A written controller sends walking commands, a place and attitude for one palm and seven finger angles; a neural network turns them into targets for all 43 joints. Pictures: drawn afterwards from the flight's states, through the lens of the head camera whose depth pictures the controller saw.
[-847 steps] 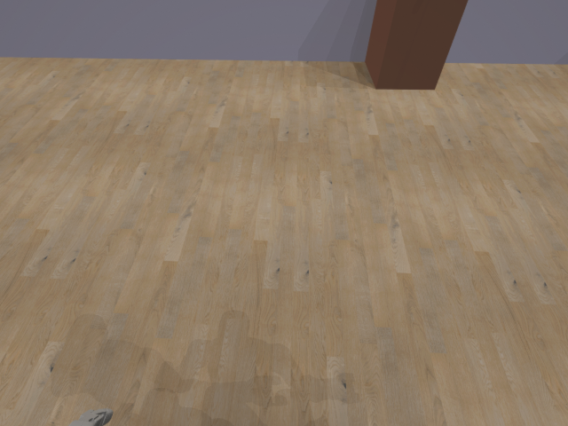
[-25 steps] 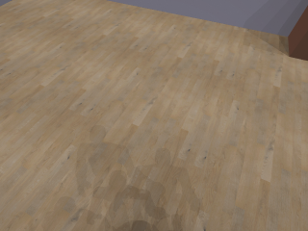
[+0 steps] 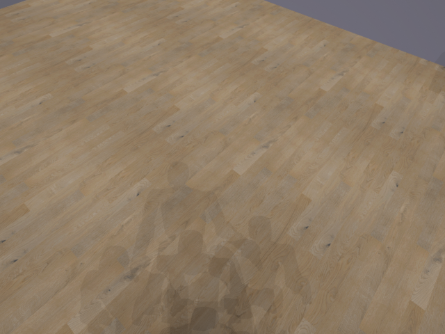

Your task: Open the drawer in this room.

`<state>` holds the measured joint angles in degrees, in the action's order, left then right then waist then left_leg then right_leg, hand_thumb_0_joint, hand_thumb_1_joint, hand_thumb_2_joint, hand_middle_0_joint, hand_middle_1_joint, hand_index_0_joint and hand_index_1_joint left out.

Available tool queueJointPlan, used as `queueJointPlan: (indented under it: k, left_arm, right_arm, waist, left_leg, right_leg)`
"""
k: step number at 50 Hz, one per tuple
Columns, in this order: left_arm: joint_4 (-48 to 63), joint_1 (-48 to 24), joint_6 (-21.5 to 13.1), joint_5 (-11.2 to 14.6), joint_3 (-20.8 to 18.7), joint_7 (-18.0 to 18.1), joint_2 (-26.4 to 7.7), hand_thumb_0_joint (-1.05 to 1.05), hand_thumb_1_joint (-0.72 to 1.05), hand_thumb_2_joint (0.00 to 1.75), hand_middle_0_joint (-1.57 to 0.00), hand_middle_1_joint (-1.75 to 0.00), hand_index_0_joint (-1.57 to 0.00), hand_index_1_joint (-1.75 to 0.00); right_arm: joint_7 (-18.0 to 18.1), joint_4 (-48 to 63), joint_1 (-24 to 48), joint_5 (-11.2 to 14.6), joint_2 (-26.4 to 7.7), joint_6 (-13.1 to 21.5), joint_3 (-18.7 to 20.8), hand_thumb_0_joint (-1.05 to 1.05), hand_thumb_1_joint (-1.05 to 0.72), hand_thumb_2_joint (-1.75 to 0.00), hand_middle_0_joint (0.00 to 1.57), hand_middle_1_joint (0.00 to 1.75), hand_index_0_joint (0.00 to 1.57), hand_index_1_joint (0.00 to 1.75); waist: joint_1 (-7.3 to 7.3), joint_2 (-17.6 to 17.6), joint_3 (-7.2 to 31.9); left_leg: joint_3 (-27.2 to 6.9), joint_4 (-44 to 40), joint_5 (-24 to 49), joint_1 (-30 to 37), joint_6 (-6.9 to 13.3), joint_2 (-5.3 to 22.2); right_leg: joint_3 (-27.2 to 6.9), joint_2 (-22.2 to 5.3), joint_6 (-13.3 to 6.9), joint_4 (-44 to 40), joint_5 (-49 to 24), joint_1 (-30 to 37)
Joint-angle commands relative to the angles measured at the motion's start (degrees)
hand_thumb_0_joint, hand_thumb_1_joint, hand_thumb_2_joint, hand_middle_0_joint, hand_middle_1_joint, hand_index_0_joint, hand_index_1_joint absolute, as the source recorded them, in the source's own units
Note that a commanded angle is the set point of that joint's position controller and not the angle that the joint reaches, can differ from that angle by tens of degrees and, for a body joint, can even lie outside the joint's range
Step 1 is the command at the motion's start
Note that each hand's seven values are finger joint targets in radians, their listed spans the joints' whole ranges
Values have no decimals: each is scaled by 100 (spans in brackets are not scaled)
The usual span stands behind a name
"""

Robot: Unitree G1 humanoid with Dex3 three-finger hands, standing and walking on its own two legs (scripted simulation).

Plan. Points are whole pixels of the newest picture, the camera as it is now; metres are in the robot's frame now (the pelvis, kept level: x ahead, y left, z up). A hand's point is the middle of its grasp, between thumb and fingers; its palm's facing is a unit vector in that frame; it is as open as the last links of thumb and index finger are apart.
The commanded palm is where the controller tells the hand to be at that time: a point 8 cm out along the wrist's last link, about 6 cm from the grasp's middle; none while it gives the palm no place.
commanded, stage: turn or walk to find it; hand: left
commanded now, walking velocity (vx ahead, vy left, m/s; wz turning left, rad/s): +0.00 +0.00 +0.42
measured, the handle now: out of the picture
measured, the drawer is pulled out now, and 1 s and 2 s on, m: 0.00 0.00 0.00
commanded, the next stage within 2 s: none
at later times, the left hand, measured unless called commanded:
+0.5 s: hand out of the picture +0.07 +0.21 -0.15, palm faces +0.20 -0.94 -0.27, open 7.4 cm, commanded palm none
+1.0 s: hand out of the picture -0.11 +0.21 -0.18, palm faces +0.47 -0.85 -0.24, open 7.4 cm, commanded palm none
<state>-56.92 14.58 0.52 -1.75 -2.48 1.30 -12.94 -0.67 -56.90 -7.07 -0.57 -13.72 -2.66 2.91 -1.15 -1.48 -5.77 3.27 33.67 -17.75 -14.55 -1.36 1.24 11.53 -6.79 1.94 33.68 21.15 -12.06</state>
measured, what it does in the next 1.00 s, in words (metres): steps on the spot, turning left: right foot, then left foot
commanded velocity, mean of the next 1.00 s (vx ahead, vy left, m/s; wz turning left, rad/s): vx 0.00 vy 0.00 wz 0.42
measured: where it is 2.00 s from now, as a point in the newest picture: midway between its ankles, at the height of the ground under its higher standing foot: outside the picture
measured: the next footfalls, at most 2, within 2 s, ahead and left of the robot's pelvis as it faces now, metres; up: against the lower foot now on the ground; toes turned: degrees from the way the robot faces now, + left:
right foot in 0.50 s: +0.06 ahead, -0.12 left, +0.00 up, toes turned +9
left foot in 0.94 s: -0.04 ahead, +0.12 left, +0.00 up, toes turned +29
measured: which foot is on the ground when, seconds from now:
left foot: down 0.00-0.50, up 0.52-0.92, down 0.94-1.00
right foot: down 0.00-0.00, up 0.02-0.48, down 0.50-0.94, up 0.96-1.00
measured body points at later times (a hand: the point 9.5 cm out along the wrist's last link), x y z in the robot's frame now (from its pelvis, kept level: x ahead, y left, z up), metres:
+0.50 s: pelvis +0.00 -0.01 +0.00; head +0.04 -0.02 +0.45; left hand +0.06 +0.26 -0.13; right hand +0.09 -0.25 -0.15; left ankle -0.02 +0.11 -0.73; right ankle +0.02 -0.12 -0.73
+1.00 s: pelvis -0.02 +0.02 +0.00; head +0.00 +0.06 +0.45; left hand -0.14 +0.26 -0.16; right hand +0.18 -0.17 -0.13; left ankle -0.07 +0.10 -0.73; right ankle +0.01 -0.12 -0.71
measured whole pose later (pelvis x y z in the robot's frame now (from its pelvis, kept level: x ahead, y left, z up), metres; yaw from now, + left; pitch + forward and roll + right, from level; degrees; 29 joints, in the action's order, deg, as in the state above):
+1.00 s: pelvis -0.02 +0.02 +0.00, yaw +25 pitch -1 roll +0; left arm -58.1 15.5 2.9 -1.3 -3.7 1.6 -14.7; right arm -0.5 -55.9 -6.9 -0.9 -12.2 -1.4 2.8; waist -2.2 -3.6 -5.7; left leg 3.7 34.7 -19.0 -14.4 2.1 -0.2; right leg 8.7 -7.9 3.4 45.4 28.4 -17.4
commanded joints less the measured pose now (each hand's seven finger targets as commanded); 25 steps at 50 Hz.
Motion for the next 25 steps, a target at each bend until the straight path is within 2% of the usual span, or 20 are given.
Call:
queueJointPlan:
  k: [1,2,3,4,5,7,10,11,14,17,20,21,22,23,24,25]
  left_arm:
    - [579,-74,45,83,-91,69,-560,0,90,90,-20,-30,-20,-30]
    - [551,-387,123,95,-112,110,-611,0,90,90,-20,-30,-20,-30]
    - [500,-481,130,101,-154,87,-648,0,90,90,-20,-30,-20,-30]
    - [421,-374,118,86,-167,47,-635,0,90,90,-20,-30,-20,-30]
    - [355,-296,113,82,-168,22,-617,0,90,90,-20,-30,-20,-30]
    - [326,-212,118,85,-168,-4,-607,0,90,90,-20,-30,-20,-30]
    - [388,-303,131,76,-154,-17,-590,0,90,90,-20,-30,-20,-30]
    - [437,-410,130,79,-155,-14,-583,0,90,90,-20,-30,-20,-30]
    - [545,-577,127,82,-141,-7,-540,0,90,90,-20,-30,-20,-30]
    - [615,-680,105,101,-125,2,-484,0,90,90,-20,-30,-20,-30]
    - [604,-475,67,127,-121,17,-471,0,90,90,-20,-30,-20,-30]
    - [583,-365,40,129,-127,24,-480,0,90,90,-20,-30,-20,-30]
    - [538,-159,-1,134,-137,36,-512,0,90,90,-20,-30,-20,-30]
    - [484,81,-65,114,-164,52,-662,0,90,90,-20,-30,-20,-30]
    - [461,199,-147,43,-238,94,-1071,0,90,90,-20,-30,-20,-30]
    - [495,259,-155,12,-281,86,-1371,0,90,90,-20,-30,-20,-30]
  right_arm:
    - [98,178,-964,-17,-1476,184,304,0,-90,-90,20,30,20,30]
    - [185,105,-993,-39,-1329,212,279,0,-90,-90,20,30,20,30]
    - [231,161,-728,-51,-1184,199,247,0,-90,-90,20,30,20,30]
    - [247,233,-499,-60,-1046,212,199,0,-90,-90,20,30,20,30]
    - [248,293,-387,-53,-999,229,177,0,-90,-90,20,30,20,30]
    - [240,331,-342,-37,-970,251,173,0,-90,-90,20,30,20,30]
    - [221,346,-391,-39,-971,249,198,0,-90,-90,20,30,20,30]
    - [216,348,-466,-41,-959,243,218,0,-90,-90,20,30,20,30]
    - [199,346,-515,-62,-968,222,250,0,-90,-90,20,30,20,30]
    - [192,386,-517,-84,-971,197,279,0,-90,-90,20,30,20,30]
    - [187,454,-428,-95,-985,174,298,0,-90,-90,20,30,20,30]
    - [186,466,-441,-84,-963,169,307,0,-90,-90,20,30,20,30]
    - [184,471,-421,-58,-946,168,305,0,-90,-90,20,30,20,30]
    - [161,479,-438,-17,-823,184,305,0,-90,-90,20,30,20,30]
    - [125,519,-643,31,-491,208,250,0,-90,-90,20,30,20,30]
    - [115,676,-543,19,-333,197,225,0,-90,-90,20,30,20,30]
  waist:
    - [472,1651,1103]
    - [524,1639,992]
    - [398,1409,715]
    - [269,1126,679]
    - [204,1011,666]
    - [151,916,731]
    - [171,870,720]
    - [229,856,684]
    - [258,986,641]
    - [276,1044,620]
    - [170,1112,676]
    - [129,1027,740]
    - [13,981,854]
    - [-90,619,922]
    - [-71,-505,1103]
    - [-130,-1389,908]
  left_leg:
    - [-2266,-1191,5015,1732,1359,2254]
    - [-2228,-1221,4732,1378,1360,2030]
    - [-2093,-1180,4348,1207,1333,1832]
    - [-1806,-1129,4263,1220,1242,1596]
    - [-1620,-1138,4153,1168,1158,1440]
    - [-1465,-1203,3966,1179,1092,1263]
    - [-1564,-1278,3608,1163,1135,1195]
    - [-1630,-1288,3534,1131,1146,1188]
    - [-1831,-1302,3275,1002,1198,1188]
    - [-2059,-1217,3272,685,1184,1111]
    - [-2306,-1081,3226,379,1151,1035]
    - [-2321,-957,3244,316,1090,953]
    - [-2289,-736,3052,139,956,840]
    - [-2137,-411,2414,-208,708,605]
    - [-1468,462,872,-1055,304,42]
    - [-724,1566,-1541,-1617,29,-596]
  right_leg:
    - [-571,72,212,2192,1782,-1633]
    - [-1016,67,207,2585,1585,-1647]
    - [-1102,37,196,2847,1249,-1829]
    - [-1101,58,221,2978,891,-1911]
    - [-1059,80,253,3040,674,-1874]
    - [-1053,114,304,2977,422,-1838]
    - [-1029,164,365,2612,323,-1797]
    - [-1027,184,363,2495,321,-1759]
    - [-1027,239,356,2097,371,-1652]
    - [-975,372,297,1474,396,-1205]
    - [-939,509,215,736,254,-633]
    - [-915,549,192,306,-38,-377]
    - [-910,518,176,-383,-565,80]
    - [-1035,330,145,-1170,-1196,699]
    - [-2029,-802,-153,-1543,-1741,1498]
    - [-3041,-1968,-845,-1606,-2622,1279]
